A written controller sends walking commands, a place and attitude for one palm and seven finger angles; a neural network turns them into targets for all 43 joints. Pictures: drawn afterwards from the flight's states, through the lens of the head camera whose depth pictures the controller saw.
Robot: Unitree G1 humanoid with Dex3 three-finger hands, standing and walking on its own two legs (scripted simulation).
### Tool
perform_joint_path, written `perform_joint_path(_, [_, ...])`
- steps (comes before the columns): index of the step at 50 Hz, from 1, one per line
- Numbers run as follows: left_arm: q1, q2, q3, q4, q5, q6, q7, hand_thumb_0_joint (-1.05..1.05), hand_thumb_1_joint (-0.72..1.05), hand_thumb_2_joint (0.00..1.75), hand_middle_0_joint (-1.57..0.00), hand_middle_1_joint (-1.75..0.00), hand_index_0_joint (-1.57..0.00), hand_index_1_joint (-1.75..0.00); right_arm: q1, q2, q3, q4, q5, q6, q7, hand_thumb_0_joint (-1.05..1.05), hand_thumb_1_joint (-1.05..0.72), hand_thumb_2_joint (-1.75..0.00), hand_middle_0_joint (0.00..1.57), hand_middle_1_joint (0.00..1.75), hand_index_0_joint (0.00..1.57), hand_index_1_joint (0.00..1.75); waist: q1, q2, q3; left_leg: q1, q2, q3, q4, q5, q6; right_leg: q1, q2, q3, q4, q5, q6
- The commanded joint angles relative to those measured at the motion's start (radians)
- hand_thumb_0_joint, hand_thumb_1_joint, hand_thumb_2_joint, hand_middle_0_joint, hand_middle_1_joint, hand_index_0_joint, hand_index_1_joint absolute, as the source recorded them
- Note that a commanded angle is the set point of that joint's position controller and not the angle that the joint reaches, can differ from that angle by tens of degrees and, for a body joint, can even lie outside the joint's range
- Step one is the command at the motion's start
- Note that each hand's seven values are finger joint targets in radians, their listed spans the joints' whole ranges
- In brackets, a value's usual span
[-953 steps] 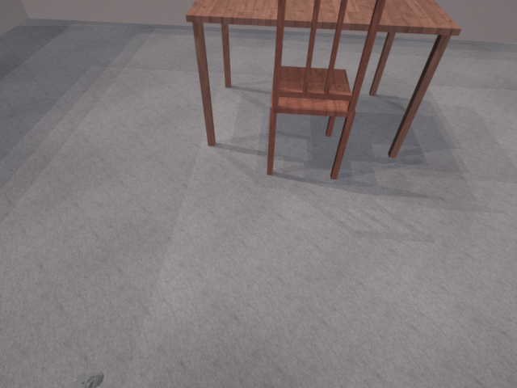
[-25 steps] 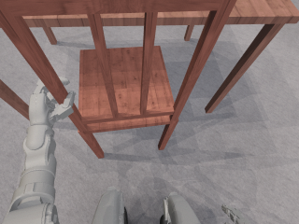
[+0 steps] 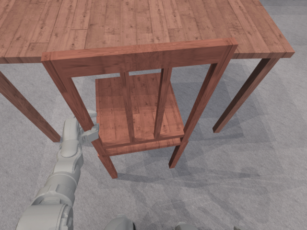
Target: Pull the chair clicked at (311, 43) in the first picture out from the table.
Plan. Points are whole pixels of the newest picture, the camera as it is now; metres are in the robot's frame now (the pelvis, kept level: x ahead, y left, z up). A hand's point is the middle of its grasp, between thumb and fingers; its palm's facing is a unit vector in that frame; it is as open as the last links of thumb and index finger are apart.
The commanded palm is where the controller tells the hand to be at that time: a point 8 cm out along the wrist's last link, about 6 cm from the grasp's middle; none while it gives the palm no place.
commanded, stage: step backward, pulling the chair out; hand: left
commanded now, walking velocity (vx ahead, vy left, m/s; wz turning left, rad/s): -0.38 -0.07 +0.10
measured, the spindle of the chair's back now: (129, 114) +0.43 +0.07 -0.03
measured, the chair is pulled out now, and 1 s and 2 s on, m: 0.03 0.12 0.18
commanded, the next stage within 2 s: none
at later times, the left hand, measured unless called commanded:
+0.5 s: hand (109, 161) +0.30 +0.12 -0.05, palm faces +0.09 -0.98 -0.18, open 5.7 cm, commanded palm +0.29 +0.17 -0.04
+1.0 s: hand (110, 173) +0.26 +0.11 -0.05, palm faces +0.06 -0.97 -0.22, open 5.8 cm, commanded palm +0.27 +0.16 -0.04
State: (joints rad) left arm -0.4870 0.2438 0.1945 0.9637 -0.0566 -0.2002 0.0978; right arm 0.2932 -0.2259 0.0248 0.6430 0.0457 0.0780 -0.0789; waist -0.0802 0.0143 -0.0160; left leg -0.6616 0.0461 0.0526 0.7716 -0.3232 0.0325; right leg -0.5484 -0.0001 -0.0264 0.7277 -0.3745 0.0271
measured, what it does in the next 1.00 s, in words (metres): lifts its left foot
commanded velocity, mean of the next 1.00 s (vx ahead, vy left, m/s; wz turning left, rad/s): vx -0.38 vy -0.03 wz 0.13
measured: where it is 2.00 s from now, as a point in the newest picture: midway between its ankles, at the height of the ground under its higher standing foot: outside the picture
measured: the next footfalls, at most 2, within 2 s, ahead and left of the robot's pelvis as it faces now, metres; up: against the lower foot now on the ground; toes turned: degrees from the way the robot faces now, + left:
left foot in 1.02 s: -0.02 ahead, +0.10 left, +0.00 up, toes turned +1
left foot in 1.86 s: -0.10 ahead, +0.11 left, +0.00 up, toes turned +3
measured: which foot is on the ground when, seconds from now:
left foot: down 0.00-0.90, up 0.92-1.00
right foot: down 0.00-1.00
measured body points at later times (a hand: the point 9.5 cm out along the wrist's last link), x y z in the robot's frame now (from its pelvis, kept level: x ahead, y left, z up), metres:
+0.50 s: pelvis -0.07 -0.02 +0.02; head +0.02 -0.04 +0.46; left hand +0.29 +0.17 -0.03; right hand +0.01 -0.29 -0.12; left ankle +0.03 +0.10 -0.71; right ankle -0.03 -0.14 -0.71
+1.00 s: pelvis -0.09 -0.03 +0.01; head -0.01 -0.05 +0.46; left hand +0.26 +0.16 -0.03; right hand -0.01 -0.29 -0.12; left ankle -0.03 +0.10 -0.71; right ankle -0.03 -0.14 -0.71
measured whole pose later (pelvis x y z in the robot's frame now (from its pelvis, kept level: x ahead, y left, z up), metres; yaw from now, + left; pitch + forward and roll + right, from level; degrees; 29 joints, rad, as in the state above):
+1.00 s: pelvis -0.09 -0.03 +0.01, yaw +0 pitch +2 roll +0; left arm -0.46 0.18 0.08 1.05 -0.04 -0.24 0.12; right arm 0.20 -0.25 0.01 0.79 0.04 -0.07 -0.11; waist -0.07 0.03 0.14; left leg -0.44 0.00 -0.02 0.64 -0.25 -0.02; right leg -0.43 -0.01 -0.03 0.61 -0.21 -0.02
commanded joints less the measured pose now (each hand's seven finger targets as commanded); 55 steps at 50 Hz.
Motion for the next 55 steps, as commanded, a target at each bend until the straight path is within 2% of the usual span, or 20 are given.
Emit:
perform_joint_path(1, [-0.344,0.216,-0.054,-0.117,0.063,-0.042,0.013,0.0,0.9,0.9,-0.5,-1.45,-0.5,-1.45,0.078,-0.172,-0.075,-0.028,-0.003,-0.02,-0.019,0.0,-0.9,-0.9,0.2,0.3,0.2,0.3,0.013,0.225,-0.407,0.53,0.122,-0.164,-0.13,0.725,0.0,0.093,-0.041,0.036,-0.097,0.407,-0.017])
perform_joint_path(11, [-0.261,0.21,-0.05,-0.189,0.058,-0.067,-0.006,0.0,0.9,0.9,-0.5,-1.45,-0.5,-1.45,0.009,-0.167,-0.084,-0.037,-0.012,-0.043,-0.007,0.0,-0.9,-0.9,0.2,0.3,0.2,0.3,0.031,0.237,-0.425,0.642,0.172,-0.169,-0.22,0.753,0.003,0.163,-0.028,0.038,-0.14,0.312,-0.027])
perform_joint_path(18, [-0.298,0.24,-0.061,-0.146,0.043,-0.07,0.005,0.0,0.9,0.9,-0.5,-1.45,-0.5,-1.45,-0.025,-0.166,-0.084,-0.018,0.008,-0.07,-0.03,0.0,-0.9,-0.9,0.2,0.3,0.2,0.3,0.024,0.116,-0.362,0.494,0.122,-0.104,-0.231,0.381,-0.015,0.237,-0.09,0.09,-0.231,0.433,-0.036])
perform_joint_path(22, [-0.34,0.28,-0.055,-0.106,0.037,-0.086,0.021,0.0,0.9,0.9,-0.5,-1.45,-0.5,-1.45,-0.038,-0.174,-0.087,0.007,0.016,-0.102,-0.041,0.0,-0.9,-0.9,0.2,0.3,0.2,0.3,0.016,0.02,-0.299,0.476,0.05,-0.061,-0.189,0.143,-0.036,0.184,-0.167,0.16,-0.342,0.288,-0.054])
perform_joint_path(24, [-0.353,0.253,-0.084,-0.098,0.036,-0.09,0.026,0.0,0.9,0.9,-0.5,-1.45,-0.5,-1.45,-0.053,-0.171,-0.082,0.011,0.02,-0.116,-0.04,0.0,-0.9,-0.9,0.2,0.3,0.2,0.3,0.017,0.005,-0.267,0.468,0.019,-0.057,-0.171,0.045,-0.045,0.158,-0.214,0.193,-0.383,0.189,-0.071])
perform_joint_path(26, [-0.355,0.232,-0.098,-0.093,0.039,-0.099,0.028,0.0,0.9,0.9,-0.5,-1.45,-0.5,-1.45,-0.057,-0.171,-0.077,0.025,0.018,-0.135,-0.042,0.0,-0.9,-0.9,0.2,0.3,0.2,0.3,0.02,-0.018,-0.267,0.484,0.015,-0.069,-0.192,0.053,-0.042,0.148,-0.206,0.163,-0.381,0.127,-0.069])
perform_joint_path(30, [-0.344,0.193,-0.122,-0.098,0.036,-0.118,0.027,0.0,0.9,0.9,-0.5,-1.45,-0.5,-1.45,-0.068,-0.179,-0.072,0.019,0.016,-0.156,-0.05,0.0,-0.9,-0.9,0.2,0.3,0.2,0.3,0.025,0.01,-0.257,0.491,0.08,-0.152,-0.303,0.051,-0.004,0.133,-0.102,0.094,-0.31,0.026,-0.034])
perform_joint_path(33, [-0.339,0.185,-0.129,-0.118,0.034,-0.121,0.028,0.0,0.9,0.9,-0.5,-1.45,-0.5,-1.45,-0.074,-0.188,-0.068,0.014,0.01,-0.164,-0.053,0.0,-0.9,-0.9,0.2,0.3,0.2,0.3,0.036,0.122,-0.23,0.448,0.15,-0.253,-0.42,-0.111,0.03,0.125,-0.05,0.07,-0.208,-0.077,-0.035])
perform_joint_path(35, [-0.346,0.164,-0.141,-0.143,0.032,-0.114,0.028,0.0,0.9,0.9,-0.5,-1.45,-0.5,-1.45,-0.084,-0.182,-0.062,0.015,0.004,-0.166,-0.053,0.0,-0.9,-0.9,0.2,0.3,0.2,0.3,0.049,0.19,-0.264,0.449,0.193,-0.303,-0.441,-0.056,0.052,0.158,-0.036,0.066,-0.113,-0.008,-0.044])
perform_joint_path(37, [-0.334,0.187,-0.125,-0.136,0.036,-0.107,0.029,0.0,0.9,0.9,-0.5,-1.45,-0.5,-1.45,-0.072,-0.186,-0.064,0.027,-0.001,-0.165,-0.056,0.0,-0.9,-0.9,0.2,0.3,0.2,0.3,0.049,0.192,-0.282,0.477,0.19,-0.27,-0.392,0.101,0.05,0.181,-0.042,0.069,-0.127,0.063,-0.046])
perform_joint_path(39, [-0.345,0.184,-0.13,-0.147,0.04,-0.1,0.026,0.0,0.9,0.9,-0.5,-1.45,-0.5,-1.45,-0.083,-0.177,-0.063,0.02,-0.003,-0.166,-0.052,0.0,-0.9,-0.9,0.2,0.3,0.2,0.3,0.05,0.194,-0.266,0.416,0.176,-0.234,-0.371,0.085,0.04,0.225,-0.059,0.079,-0.151,0.064,-0.052])
perform_joint_path(41, [-0.344,0.201,-0.122,-0.14,0.042,-0.098,0.029,0.0,0.9,0.9,-0.5,-1.45,-0.5,-1.45,-0.089,-0.171,-0.065,0.009,-0.002,-0.167,-0.052,0.0,-0.9,-0.9,0.2,0.3,0.2,0.3,0.046,0.127,-0.228,0.33,0.131,-0.187,-0.33,-0.049,0.019,0.234,-0.094,0.123,-0.217,-0.013,-0.065])
perform_joint_path(43, [-0.338,0.232,-0.112,-0.131,0.044,-0.103,0.034,0.0,0.9,0.9,-0.5,-1.45,-0.5,-1.45,-0.061,-0.17,-0.071,0.014,0.003,-0.173,-0.052,0.0,-0.9,-0.9,0.2,0.3,0.2,0.3,0.035,-0.026,-0.214,0.351,0.033,-0.125,-0.176,-0.139,-0.027,0.16,-0.199,0.257,-0.371,-0.11,-0.114])
perform_joint_path(45, [-0.317,0.22,-0.118,-0.118,0.051,-0.101,0.04,0.0,0.9,0.9,-0.5,-1.45,-0.5,-1.45,-0.046,-0.158,-0.07,0.044,0.004,-0.178,-0.048,0.0,-0.9,-0.9,0.2,0.3,0.2,0.3,0.041,-0.087,-0.27,0.414,-0.035,-0.075,0.003,-0.038,-0.069,0.164,-0.333,0.321,-0.428,0.054,-0.172])
perform_joint_path(47, [-0.3,0.227,-0.102,-0.11,0.053,-0.09,0.039,0.0,0.9,0.9,-0.5,-1.45,-0.5,-1.45,-0.054,-0.157,-0.061,0.06,-0.001,-0.181,-0.048,0.0,-0.9,-0.9,0.2,0.3,0.2,0.3,0.04,-0.085,-0.302,0.374,-0.039,-0.109,-0.037,-0.002,-0.068,0.278,-0.327,0.257,-0.346,0.385,-0.168])
perform_joint_path(49, [-0.331,0.229,-0.098,-0.13,0.053,-0.089,0.037,0.0,0.9,0.9,-0.5,-1.45,-0.5,-1.45,-0.051,-0.173,-0.06,0.07,0.001,-0.182,-0.052,0.0,-0.9,-0.9,0.2,0.3,0.2,0.3,0.035,-0.06,-0.31,0.404,0.005,-0.136,-0.208,0.215,-0.054,0.315,-0.254,0.165,-0.248,0.504,-0.109])
perform_joint_path(50, [-0.336,0.219,-0.1,-0.131,0.053,-0.094,0.035,0.0,0.9,0.9,-0.5,-1.45,-0.5,-1.45,-0.051,-0.186,-0.065,0.067,0.001,-0.181,-0.054,0.0,-0.9,-0.9,0.2,0.3,0.2,0.3,0.037,-0.038,-0.314,0.422,0.051,-0.17,-0.256,0.356,-0.037,0.308,-0.189,0.117,-0.208,0.509,-0.071])
perform_joint_path(52, [-0.334,0.214,-0.099,-0.118,0.045,-0.097,0.032,0.0,0.9,0.9,-0.5,-1.45,-0.5,-1.45,-0.059,-0.19,-0.068,0.059,0.005,-0.169,-0.051,0.0,-0.9,-0.9,0.2,0.3,0.2,0.3,0.047,-0.011,-0.286,0.449,0.115,-0.226,-0.284,0.453,0.001,0.264,-0.106,0.082,-0.189,0.412,-0.033])
perform_joint_path(54, [-0.379,0.153,-0.145,-0.178,0.051,-0.101,0.021,0.0,0.9,0.9,-0.5,-1.45,-0.5,-1.45,-0.078,-0.176,-0.063,0.048,-0.006,-0.153,-0.05,0.0,-0.9,-0.9,0.2,0.3,0.2,0.3,0.051,0.167,-0.369,0.493,0.165,-0.269,-0.289,0.627,0.019,0.278,-0.084,0.06,-0.085,0.379,-0.027])
perform_joint_path(55, [-0.366,0.154,-0.137,-0.175,0.054,-0.097,0.021,0.0,0.9,0.9,-0.5,-1.45,-0.5,-1.45,-0.073,-0.169,-0.067,0.047,-0.008,-0.145,-0.047,0.0,-0.9,-0.9,0.2,0.3,0.2,0.3,0.052,0.177,-0.389,0.504,0.175,-0.272,-0.274,0.682,0.023,0.28,-0.079,0.063,-0.073,0.346,-0.03])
